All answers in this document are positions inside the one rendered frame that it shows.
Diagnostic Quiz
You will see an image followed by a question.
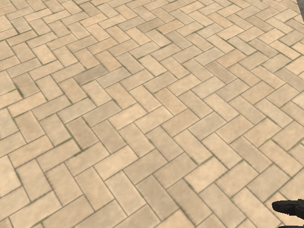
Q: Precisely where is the right robot hand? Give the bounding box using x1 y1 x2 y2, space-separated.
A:
272 199 304 228

